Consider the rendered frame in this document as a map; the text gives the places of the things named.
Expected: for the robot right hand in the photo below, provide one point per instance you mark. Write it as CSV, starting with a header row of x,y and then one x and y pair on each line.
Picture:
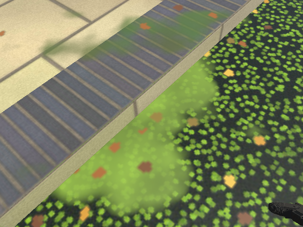
x,y
288,210

